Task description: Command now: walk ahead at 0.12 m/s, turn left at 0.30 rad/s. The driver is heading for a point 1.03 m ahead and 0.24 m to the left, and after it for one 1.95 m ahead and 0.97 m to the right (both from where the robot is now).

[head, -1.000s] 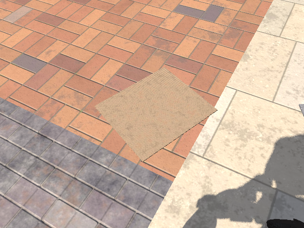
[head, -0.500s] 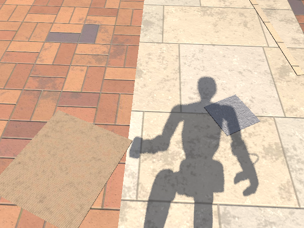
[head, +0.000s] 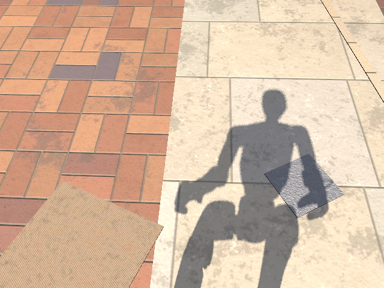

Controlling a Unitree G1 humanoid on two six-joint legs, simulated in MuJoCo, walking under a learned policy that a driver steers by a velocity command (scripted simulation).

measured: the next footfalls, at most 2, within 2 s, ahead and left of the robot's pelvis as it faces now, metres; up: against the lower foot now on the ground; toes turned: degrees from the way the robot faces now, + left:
left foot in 0.18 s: +0.14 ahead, +0.14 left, +0.00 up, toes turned +7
right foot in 0.62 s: +0.18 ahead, -0.09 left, +0.00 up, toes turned +27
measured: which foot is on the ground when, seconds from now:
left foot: up 0.00-0.16, down 0.18-0.62, up 0.64-0.96, down 0.98-1.00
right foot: down 0.00-0.20, up 0.22-0.60, down 0.62-1.00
